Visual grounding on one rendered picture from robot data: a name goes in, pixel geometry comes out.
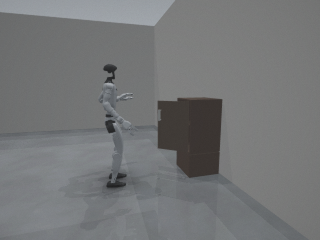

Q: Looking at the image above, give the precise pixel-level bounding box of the right robot upper arm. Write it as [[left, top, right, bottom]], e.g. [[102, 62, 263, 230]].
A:
[[102, 83, 114, 108]]

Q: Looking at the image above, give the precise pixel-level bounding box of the robot right forearm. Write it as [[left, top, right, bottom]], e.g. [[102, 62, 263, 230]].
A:
[[104, 102, 124, 124]]

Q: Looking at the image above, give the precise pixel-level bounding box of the cupboard door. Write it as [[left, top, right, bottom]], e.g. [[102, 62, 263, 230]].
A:
[[157, 100, 189, 152]]

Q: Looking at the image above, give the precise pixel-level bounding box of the handle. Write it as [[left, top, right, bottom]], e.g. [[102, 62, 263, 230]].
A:
[[158, 109, 162, 121]]

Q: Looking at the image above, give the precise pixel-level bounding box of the humanoid robot head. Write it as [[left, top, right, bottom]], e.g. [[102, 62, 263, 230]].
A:
[[103, 64, 117, 84]]

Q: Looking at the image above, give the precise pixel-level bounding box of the robot left foot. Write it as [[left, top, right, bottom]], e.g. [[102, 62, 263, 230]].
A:
[[109, 173, 127, 179]]

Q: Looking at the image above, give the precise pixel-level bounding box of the left robot upper arm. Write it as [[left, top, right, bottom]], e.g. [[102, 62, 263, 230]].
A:
[[98, 91, 104, 103]]

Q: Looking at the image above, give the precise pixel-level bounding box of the right robot hand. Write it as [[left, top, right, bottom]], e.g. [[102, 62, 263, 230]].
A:
[[121, 120, 138, 136]]

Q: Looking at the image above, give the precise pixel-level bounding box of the left robot hand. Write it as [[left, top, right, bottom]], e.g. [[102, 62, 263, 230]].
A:
[[120, 93, 133, 101]]

